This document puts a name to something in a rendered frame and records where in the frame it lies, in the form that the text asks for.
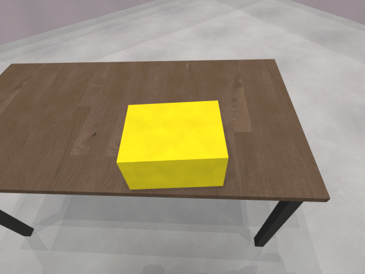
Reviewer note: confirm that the table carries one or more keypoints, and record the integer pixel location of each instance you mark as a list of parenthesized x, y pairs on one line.
[(61, 126)]

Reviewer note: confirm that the carton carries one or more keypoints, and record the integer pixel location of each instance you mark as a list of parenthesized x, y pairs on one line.
[(173, 145)]

